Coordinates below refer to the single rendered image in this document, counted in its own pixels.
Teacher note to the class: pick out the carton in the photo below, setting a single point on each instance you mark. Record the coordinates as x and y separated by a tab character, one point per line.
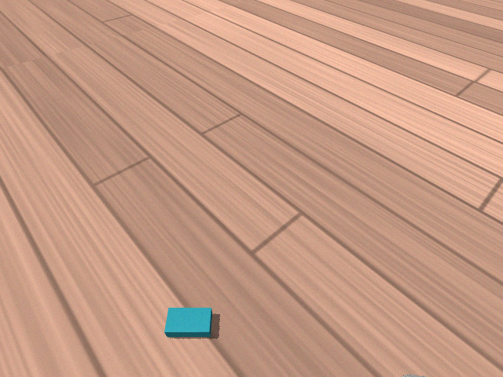
188	322

